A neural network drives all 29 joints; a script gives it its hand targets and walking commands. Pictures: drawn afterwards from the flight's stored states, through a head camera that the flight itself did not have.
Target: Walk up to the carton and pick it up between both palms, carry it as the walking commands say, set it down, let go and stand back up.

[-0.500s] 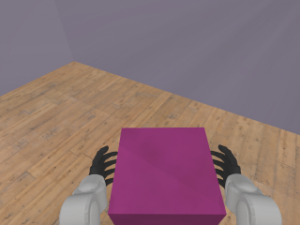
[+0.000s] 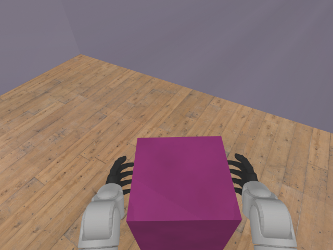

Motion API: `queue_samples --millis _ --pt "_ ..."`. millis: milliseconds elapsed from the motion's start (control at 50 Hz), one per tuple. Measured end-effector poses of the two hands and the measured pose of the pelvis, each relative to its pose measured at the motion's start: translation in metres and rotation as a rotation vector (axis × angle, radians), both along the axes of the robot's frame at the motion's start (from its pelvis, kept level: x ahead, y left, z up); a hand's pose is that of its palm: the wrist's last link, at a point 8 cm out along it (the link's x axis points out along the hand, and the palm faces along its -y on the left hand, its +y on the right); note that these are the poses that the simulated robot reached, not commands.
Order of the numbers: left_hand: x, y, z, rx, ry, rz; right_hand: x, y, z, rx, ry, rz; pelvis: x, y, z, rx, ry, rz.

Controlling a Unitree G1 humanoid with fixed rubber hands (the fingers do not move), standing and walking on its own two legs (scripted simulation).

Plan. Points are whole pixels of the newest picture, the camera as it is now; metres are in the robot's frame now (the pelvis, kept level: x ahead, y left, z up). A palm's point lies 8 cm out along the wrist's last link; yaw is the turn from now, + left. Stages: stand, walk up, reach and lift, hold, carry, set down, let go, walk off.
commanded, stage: hold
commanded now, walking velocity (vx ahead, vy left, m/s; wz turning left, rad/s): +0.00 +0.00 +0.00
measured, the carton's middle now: (180, 197) +0.28 +0.00 -0.03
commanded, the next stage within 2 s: set down in 0.34 s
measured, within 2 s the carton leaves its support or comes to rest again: neither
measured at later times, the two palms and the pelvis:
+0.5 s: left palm (116, 197) +0.26 +0.15 +0.03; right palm (243, 194) +0.26 -0.15 +0.02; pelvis -0.03 +0.00 -0.01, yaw +3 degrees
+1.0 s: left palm (122, 187) +0.31 +0.15 -0.03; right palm (233, 187) +0.31 -0.15 -0.03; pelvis -0.02 +0.01 -0.02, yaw +3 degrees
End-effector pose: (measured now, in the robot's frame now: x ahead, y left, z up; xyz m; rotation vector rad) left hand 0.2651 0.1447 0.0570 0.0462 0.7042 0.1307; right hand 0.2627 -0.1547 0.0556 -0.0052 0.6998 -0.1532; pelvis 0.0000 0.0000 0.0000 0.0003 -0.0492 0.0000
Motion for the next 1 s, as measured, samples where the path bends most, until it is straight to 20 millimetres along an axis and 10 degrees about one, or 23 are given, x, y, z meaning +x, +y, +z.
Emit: queue_samples --millis 100,480,720,1000 --pt "-0.006 -0.002 -0.039 0.049 0.045 -0.052 -0.011 -0.001 -0.041 -0.032 0.047 0.027 0.001 0.002 0.003 -0.005 -0.005 -0.007" --pt "-0.007 0.001 -0.031 0.023 -0.025 -0.004 -0.004 0.003 -0.032 -0.03 -0.021 0.034 -0.031 0.001 -0.008 -0.003 -0.12 0.041" --pt "0.03 0.004 -0.027 -0.019 -0.025 0.0 0.024 0.007 -0.028 0.013 -0.017 -0.029 -0.031 0.004 -0.012 -0.004 -0.068 0.068" --pt "0.048 0.005 -0.084 -0.023 0.003 0.006 0.042 0.008 -0.085 -0.003 0.012 -0.022 -0.021 0.012 -0.017 -0.003 0.124 0.059"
